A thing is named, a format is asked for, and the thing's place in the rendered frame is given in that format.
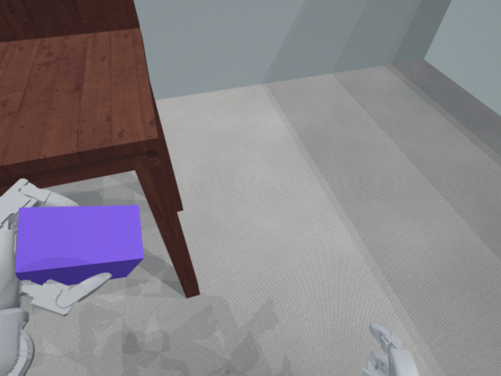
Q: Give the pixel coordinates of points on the robot left hand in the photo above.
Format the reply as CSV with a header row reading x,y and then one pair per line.
x,y
52,296

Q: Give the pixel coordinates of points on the sponge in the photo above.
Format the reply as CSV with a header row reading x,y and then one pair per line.
x,y
71,244

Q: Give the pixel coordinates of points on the robot left forearm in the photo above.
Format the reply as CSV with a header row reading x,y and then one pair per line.
x,y
16,345

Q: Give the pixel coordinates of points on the table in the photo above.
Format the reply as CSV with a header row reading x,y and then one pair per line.
x,y
76,103

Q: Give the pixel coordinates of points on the robot right hand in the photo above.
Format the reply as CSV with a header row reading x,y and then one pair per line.
x,y
400,362

